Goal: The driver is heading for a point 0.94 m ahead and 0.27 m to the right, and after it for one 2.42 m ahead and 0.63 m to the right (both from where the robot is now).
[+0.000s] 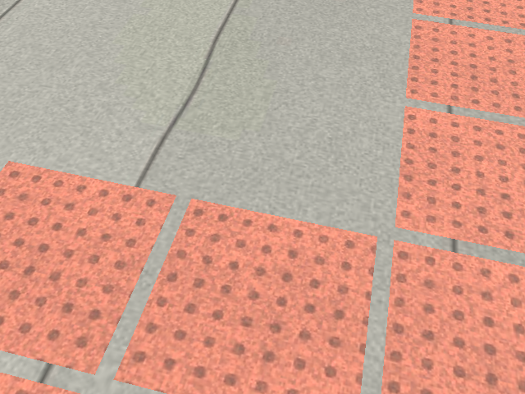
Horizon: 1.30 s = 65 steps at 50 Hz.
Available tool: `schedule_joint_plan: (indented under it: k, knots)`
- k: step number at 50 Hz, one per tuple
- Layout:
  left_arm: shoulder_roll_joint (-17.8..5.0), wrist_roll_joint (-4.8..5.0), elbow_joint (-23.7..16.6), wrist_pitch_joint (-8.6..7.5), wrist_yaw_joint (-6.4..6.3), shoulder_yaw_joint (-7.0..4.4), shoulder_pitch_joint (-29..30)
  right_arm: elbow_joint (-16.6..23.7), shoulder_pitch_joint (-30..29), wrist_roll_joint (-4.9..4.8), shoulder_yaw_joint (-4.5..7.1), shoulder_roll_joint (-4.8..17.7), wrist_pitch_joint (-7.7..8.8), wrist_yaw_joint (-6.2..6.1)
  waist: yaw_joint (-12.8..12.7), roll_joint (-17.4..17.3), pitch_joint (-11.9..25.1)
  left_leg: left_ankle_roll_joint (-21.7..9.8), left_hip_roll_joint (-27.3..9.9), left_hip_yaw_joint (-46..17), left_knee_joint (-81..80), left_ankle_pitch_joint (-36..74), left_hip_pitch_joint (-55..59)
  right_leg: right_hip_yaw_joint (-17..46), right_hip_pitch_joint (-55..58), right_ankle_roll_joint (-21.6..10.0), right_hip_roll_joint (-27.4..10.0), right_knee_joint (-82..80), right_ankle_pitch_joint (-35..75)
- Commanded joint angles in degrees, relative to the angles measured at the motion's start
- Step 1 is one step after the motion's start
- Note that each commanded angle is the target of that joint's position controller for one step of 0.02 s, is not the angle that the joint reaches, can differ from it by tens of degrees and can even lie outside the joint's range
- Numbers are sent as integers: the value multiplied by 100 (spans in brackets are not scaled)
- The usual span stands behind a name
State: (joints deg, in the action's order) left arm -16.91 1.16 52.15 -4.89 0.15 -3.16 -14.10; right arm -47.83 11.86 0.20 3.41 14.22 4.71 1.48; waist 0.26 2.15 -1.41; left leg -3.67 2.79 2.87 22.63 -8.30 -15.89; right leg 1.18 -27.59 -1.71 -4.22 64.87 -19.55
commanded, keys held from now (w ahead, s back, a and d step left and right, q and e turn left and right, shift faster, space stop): w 0.68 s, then w+e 0.32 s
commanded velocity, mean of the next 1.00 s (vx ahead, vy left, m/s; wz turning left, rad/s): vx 0.50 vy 0.00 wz -0.09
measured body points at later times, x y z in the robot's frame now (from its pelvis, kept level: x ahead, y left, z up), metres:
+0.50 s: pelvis +0.27 -0.07 +0.00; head +0.30 -0.08 +0.44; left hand +0.40 +0.20 -0.11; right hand +0.32 -0.35 -0.14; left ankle +0.18 +0.08 -0.65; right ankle +0.33 -0.16 -0.74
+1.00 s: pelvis +0.54 -0.02 -0.01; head +0.57 -0.01 +0.44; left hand +0.58 +0.26 -0.15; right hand +0.69 -0.29 -0.11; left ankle +0.62 +0.08 -0.74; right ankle +0.40 -0.14 -0.66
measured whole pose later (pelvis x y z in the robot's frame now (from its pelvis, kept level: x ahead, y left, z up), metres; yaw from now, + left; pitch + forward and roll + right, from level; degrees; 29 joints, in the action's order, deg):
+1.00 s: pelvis +0.54 -0.02 -0.01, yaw -7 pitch +2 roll +0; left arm -16.2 2.1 54.2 -3.6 -0.5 -3.5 -20.2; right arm -47.7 4.7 0.1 3.0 14.0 5.9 0.7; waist -2.0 1.9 -1.5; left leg -1.1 -0.9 3.2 29.5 -9.2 -22.4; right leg 3.0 -19.2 -1.6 -0.6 63.8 -25.6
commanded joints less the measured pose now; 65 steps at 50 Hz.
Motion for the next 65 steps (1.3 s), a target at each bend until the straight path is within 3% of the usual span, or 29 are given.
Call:
schedule_joint_plan:
  k: [1,4,8,13,16,17,18,19,20,21,22,23,24,26,28,34,39,42,44,45,46,47,48,50,51,53,56,61,65]
  knots:
    - [-299,-47,-327,56,-37,-91,-117,217,-7,-23,140,671,141,-7,-131,-639,283,-1084,-1587,-1574,-1412,820,696,234,-827,110,-453,-357,438]
    - [-268,-109,-521,83,-42,-78,445,70,221,-25,184,857,128,-90,-28,-523,78,-1042,-1503,-1199,-1592,975,661,194,-1143,245,-464,-1288,1355]
    - [-138,-80,-711,36,31,-10,1203,-124,568,-75,184,951,89,-146,217,-531,-76,-804,-1274,-704,-1611,948,687,-11,-814,236,-225,-2656,2449]
    - [-226,-13,-997,-15,173,17,1891,-424,1010,-133,209,1037,-23,-170,395,-564,-251,-723,-1646,-789,-1259,940,1545,-8,-909,68,-76,-3387,2156]
    - [-441,-19,-962,-66,232,-56,1531,-471,904,-144,251,1154,-115,-206,92,-715,-28,-555,-1763,-800,-674,2006,1905,-162,-242,-171,125,-3639,1542]
    - [-589,-40,-781,-73,216,-151,934,-455,794,-149,239,1136,-147,-215,-242,-697,311,-438,-1566,-613,4,2884,1832,-341,605,-299,310,-3784,1534]
    - [-897,-71,-486,-73,168,-296,-45,-406,809,-105,169,967,-164,-229,-613,-525,966,-267,-1248,-367,1191,2879,1271,-192,2064,-505,165,-3635,1727]
    - [-1478,-179,-352,-54,123,-434,-870,-238,1271,-17,4,484,-92,-202,-624,535,1927,112,-582,-24,3398,976,-732,1854,4368,-1235,-1266,-3587,1576]
    - [-1305,-68,-258,-3,144,-390,-1079,-331,1429,-54,-73,271,35,-168,-618,1441,2437,278,69,-500,4722,-2386,-2097,3918,5143,-1787,-1890,-4529,633]
    - [-944,-26,-320,-5,147,-260,-766,-252,989,-194,80,868,136,-131,-674,905,1753,176,-294,-934,5279,-2342,-2744,3538,4659,-1531,-1711,-4719,19]
    - [-751,-58,-425,-6,125,-205,-349,-120,526,-277,95,945,186,-121,-574,600,1107,85,-590,-786,5216,-1851,-2897,2761,3874,-1315,-1508,-4819,105]
    - [-608,-110,-476,-18,133,-158,34,-83,300,-228,99,887,177,-154,-399,229,628,91,-838,-650,4851,-1361,-2713,2178,3019,-1209,-1279,-5027,498]
    - [-430,-161,-510,-51,142,-108,272,-96,277,-152,140,860,119,-189,-211,246,410,102,-1021,-686,4473,-1048,-2381,1796,2427,-1114,-1087,-5204,883]
    - [-379,-177,-475,-93,161,-95,363,-167,485,-112,122,623,-16,-201,13,331,328,155,-1118,-687,4146,-781,-1898,1407,1867,-1121,-934,-5516,1247]
    - [-529,-151,-389,-132,131,-134,247,-110,339,-79,113,541,-84,-213,59,227,201,256,-1155,-644,3750,-431,-2041,1105,1736,-1199,-913,-5718,1633]
    - [-690,-84,-137,-76,-13,-166,-252,184,-759,-51,56,395,-36,-144,-230,118,-68,398,-989,-447,1774,1279,-2163,320,1935,-972,-636,-5868,2065]
    - [-755,8,130,47,-49,-197,-837,500,-1653,-103,5,420,60,-18,-488,87,-311,405,-725,-446,796,1211,-2058,582,2484,-973,-827,-5498,1949]
    - [-865,28,144,127,-96,-260,-779,510,-1486,-116,63,652,154,42,-252,255,-182,281,-607,-501,461,720,-1488,881,2731,-843,-1015,-5041,2241]
    - [-789,16,88,163,-100,-235,-623,201,-406,-91,238,983,198,-10,315,245,445,55,-425,-306,258,511,141,709,2490,-624,-663,-3930,3261]
    - [-496,-64,-56,157,-92,-127,-560,4,630,11,358,1343,215,-67,729,-87,1306,-272,-1141,-945,585,621,1845,450,1579,-416,-290,-2409,2551]
    - [158,-57,-192,55,-74,50,-1233,-116,1169,55,495,1884,140,-103,526,-1552,2185,-1076,-2599,-3242,284,-81,4005,-93,-644,28,624,-265,2]
    - [-207,59,-125,-29,-60,-23,-1159,-115,1204,2,358,1367,108,-97,626,-1741,2405,-1233,-2757,-4259,-339,-912,3947,563,-1316,41,531,664,-1426]
    - [-651,176,-253,-50,-60,-155,-695,-38,770,-23,246,1011,109,-118,603,-1316,1483,-947,-2558,-3428,-474,-1163,3220,605,-1726,-19,225,970,-1082]
    - [-564,116,-355,12,-104,-194,-233,12,67,4,135,636,121,-117,329,-833,566,-673,-2136,-2189,-867,-672,1719,415,-1467,-35,-206,608,-237]
    - [-476,85,-345,92,-107,-231,-300,7,-144,47,96,506,149,-111,137,-934,362,-584,-1965,-1729,-1073,-402,1221,466,-1159,-42,-361,375,22]
    - [-204,89,-405,241,-82,-211,-367,-42,-286,58,125,537,182,-115,-35,-906,174,-619,-1920,-1204,-1382,1,722,425,-884,-9,-458,170,240]
    - [-151,38,-614,350,-71,-225,-99,-145,-213,76,204,746,215,-176,-88,-636,13,-708,-1946,-580,-1576,579,692,465,-1191,85,-485,-329,851]
    - [-51,2,-915,300,114,-154,735,-226,-21,37,266,964,144,-266,152,-489,-196,-543,-1763,394,-1640,925,907,50,-1031,76,-358,-1901,2102]
    - [-84,2,-1248,321,245,-119,1360,-343,341,-78,340,1155,14,-272,344,-447,-397,-441,-1980,676,-1411,1137,1650,-223,-1130,-83,-255,-2585,1832]
Keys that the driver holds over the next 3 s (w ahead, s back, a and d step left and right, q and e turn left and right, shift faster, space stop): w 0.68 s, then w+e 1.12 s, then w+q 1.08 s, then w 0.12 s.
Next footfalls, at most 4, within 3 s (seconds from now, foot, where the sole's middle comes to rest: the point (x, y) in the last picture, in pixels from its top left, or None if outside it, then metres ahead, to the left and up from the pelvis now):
0.36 right None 0.37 -0.16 -0.78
0.90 left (234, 324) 0.66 0.08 -0.78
1.42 right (346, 261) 0.87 -0.24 -0.78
1.90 left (327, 173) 1.22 -0.21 -0.78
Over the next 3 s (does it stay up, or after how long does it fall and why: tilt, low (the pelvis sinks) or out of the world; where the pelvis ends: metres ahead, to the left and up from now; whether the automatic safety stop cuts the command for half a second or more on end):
stays up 1.54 -0.41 -0.01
